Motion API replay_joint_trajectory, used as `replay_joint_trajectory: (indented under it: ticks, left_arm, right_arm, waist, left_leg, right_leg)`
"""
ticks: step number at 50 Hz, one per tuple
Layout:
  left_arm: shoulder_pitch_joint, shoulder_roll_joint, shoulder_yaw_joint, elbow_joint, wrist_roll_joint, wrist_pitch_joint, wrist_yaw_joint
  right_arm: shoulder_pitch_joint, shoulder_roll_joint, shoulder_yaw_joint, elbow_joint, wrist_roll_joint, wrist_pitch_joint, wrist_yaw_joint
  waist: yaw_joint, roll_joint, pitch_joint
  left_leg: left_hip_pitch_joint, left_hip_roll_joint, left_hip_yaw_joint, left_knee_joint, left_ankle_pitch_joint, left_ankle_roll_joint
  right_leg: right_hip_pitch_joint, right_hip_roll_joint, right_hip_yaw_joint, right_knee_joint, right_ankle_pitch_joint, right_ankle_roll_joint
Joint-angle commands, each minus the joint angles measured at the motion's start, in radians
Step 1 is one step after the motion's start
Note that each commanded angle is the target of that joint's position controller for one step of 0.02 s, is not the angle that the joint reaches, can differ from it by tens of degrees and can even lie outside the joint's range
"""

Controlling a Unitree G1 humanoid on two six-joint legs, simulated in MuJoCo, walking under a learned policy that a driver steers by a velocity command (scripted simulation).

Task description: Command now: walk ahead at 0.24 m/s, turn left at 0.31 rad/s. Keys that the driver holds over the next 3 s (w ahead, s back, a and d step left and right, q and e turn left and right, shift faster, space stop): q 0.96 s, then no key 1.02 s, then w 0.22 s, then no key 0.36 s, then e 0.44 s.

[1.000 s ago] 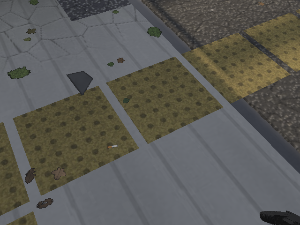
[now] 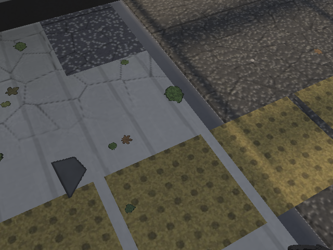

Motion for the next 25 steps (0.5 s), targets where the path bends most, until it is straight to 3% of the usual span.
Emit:
replay_joint_trajectory:
  ticks: [1, 2, 3, 4, 6, 8, 10, 14, 16, 19, 21, 22, 23, 24, 25]
  left_arm:
    - [0.129, 0.043, -0.015, -0.081, 0.021, -0.031, -0.003]
    - [0.061, 0.129, 0.009, -0.086, -0.01, -0.035, -0.011]
    - [-0.028, 0.132, 0.011, -0.113, -0.028, -0.03, -0.006]
    - [-0.065, 0.129, 0.015, -0.116, -0.02, -0.018, 0.006]
    - [-0.067, 0.127, 0.024, -0.131, -0.002, 0.012, 0.024]
    - [-0.044, 0.099, 0.021, -0.132, 0.004, 0.024, 0.033]
    - [-0.064, 0.092, 0.021, -0.142, 0.007, 0.028, 0.039]
    - [-0.147, 0.087, 0.022, -0.169, 0.002, 0.036, 0.037]
    - [-0.182, 0.086, 0.021, -0.184, -0.001, 0.03, 0.033]
    - [-0.186, 0.093, 0.024, -0.194, -0.01, 0.01, 0.022]
    - [-0.123, 0.098, 0.031, -0.176, -0.013, -0.004, 0.013]
    - [-0.095, 0.148, 0.044, -0.173, -0.001, -0.005, 0.015]
    - [-0.141, 0.241, 0.064, -0.192, 0.023, 0.008, 0.022]
    - [-0.139, 0.211, 0.062, -0.2, 0.05, 0.013, 0.018]
    - [-0.176, 0.161, 0.047, -0.22, 0.043, 0.011, 0.02]
  right_arm:
    - [0.278, -0.257, -0.072, -0.011, 0.002, 0.014, -0.014]
    - [0.244, -0.213, -0.062, -0.028, 0.01, 0.025, -0.013]
    - [0.174, -0.188, -0.057, -0.042, 0.012, 0.031, -0.017]
    - [0.124, -0.168, -0.051, -0.051, 0.013, 0.038, -0.021]
    - [0.079, -0.167, -0.053, -0.064, -0.002, 0.048, -0.027]
    - [0.066, -0.182, -0.061, -0.071, -0.011, 0.052, -0.033]
    - [0.074, -0.196, -0.068, -0.073, -0.002, 0.056, -0.045]
    - [0.077, -0.199, -0.072, -0.078, 0.013, 0.081, -0.067]
    - [0.083, -0.2, -0.074, -0.078, 0.012, 0.092, -0.072]
    - [0.095, -0.198, -0.075, -0.081, 0.015, 0.106, -0.074]
    - [0.076, -0.184, -0.07, -0.091, 0.027, 0.118, -0.078]
    - [0.106, -0.148, -0.059, -0.093, 0.027, 0.122, -0.081]
    - [0.168, -0.092, -0.048, -0.106, 0.024, 0.118, -0.077]
    - [0.148, -0.165, -0.069, -0.114, 0.017, 0.106, -0.074]
    - [0.166, -0.224, -0.09, -0.097, 0.016, 0.105, -0.072]
  waist:
    - [-0.093, 0.245, -0.469]
    - [-0.118, 0.123, -0.417]
    - [-0.107, 0.072, -0.28]
    - [-0.086, 0.01, -0.185]
    - [-0.037, 0.053, -0.131]
    - [-0.018, 0.088, -0.14]
    - [-0.023, 0.091, -0.163]
    - [-0.051, 0.098, -0.16]
    - [-0.064, 0.115, -0.138]
    - [-0.066, 0.135, -0.133]
    - [-0.02, 0.131, -0.133]
    - [-0.026, 0.071, -0.153]
    - [-0.096, -0.203, -0.145]
    - [-0.064, -0.295, -0.134]
    - [-0.073, -0.204, -0.124]
  left_leg:
    - [0.857, 0.396, -0.622, -0.023, 0.668, 0.351]
    - [0.756, 0.338, -0.541, -0.061, 0.5, 0.306]
    - [0.618, 0.285, -0.436, -0.09, 0.387, 0.261]
    - [0.466, 0.249, -0.371, -0.129, 0.327, 0.232]
    - [0.255, 0.198, -0.334, -0.19, 0.222, 0.209]
    - [0.182, 0.171, -0.301, -0.204, 0.231, 0.215]
    - [0.18, 0.165, -0.306, -0.199, 0.21, 0.215]
    - [0.164, 0.129, -0.35, -0.206, -0.084, 0.175]
    - [0.164, 0.12, -0.386, -0.203, -0.163, 0.166]
    - [0.217, 0.121, -0.454, -0.157, -0.095, 0.154]
    - [0.211, 0.082, -0.461, -0.09, -0.041, 0.11]
    - [0.145, 0.032, -0.415, -0.001, -0.147, 0.059]
    - [-0.027, -0.121, -0.226, 0.209, -0.446, -0.009]
    - [-0.122, -0.141, -0.149, 0.428, -0.6, -0.054]
    - [-0.118, -0.095, -0.166, 0.569, -0.55, -0.077]
  right_leg:
    - [-0.556, 0.079, 0.093, 0.778, -0.254, 0.048]
    - [-0.595, 0.015, 0.171, 0.835, -0.216, 0.036]
    - [-0.641, -0.019, 0.148, 0.81, -0.147, 0.029]
    - [-0.633, -0.049, 0.138, 0.751, -0.091, 0.036]
    - [-0.515, -0.069, 0.143, 0.639, -0.019, 0.041]
    - [-0.461, -0.047, 0.131, 0.55, 0.015, 0.053]
    - [-0.46, -0.035, 0.137, 0.471, 0.058, 0.065]
    - [-0.441, -0.014, 0.159, 0.33, 0.158, 0.077]
    - [-0.423, 0.0, 0.165, 0.258, 0.155, 0.078]
    - [-0.372, 0.021, 0.167, 0.124, 0.126, 0.065]
    - [-0.243, 0.014, 0.148, -0.097, 0.247, 0.038]
    - [-0.129, -0.101, 0.217, -0.162, 0.31, -0.002]
    - [-0.041, -0.327, 0.441, -0.181, 0.508, -0.124]
    - [-0.088, -0.432, 0.582, -0.214, 0.622, -0.254]
    - [-0.103, -0.41, 0.513, -0.198, 0.637, -0.259]
Next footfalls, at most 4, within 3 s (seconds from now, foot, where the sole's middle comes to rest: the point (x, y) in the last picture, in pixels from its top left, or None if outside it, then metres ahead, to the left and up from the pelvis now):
0.44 right None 0.21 -0.12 -0.76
0.86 left None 0.08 0.13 -0.76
1.30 right None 0.22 -0.06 -0.76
2.62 right None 0.33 0.07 -0.76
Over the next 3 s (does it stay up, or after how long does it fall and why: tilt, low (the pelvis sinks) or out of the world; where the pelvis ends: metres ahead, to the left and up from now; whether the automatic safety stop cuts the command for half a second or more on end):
stays up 0.17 0.15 0.01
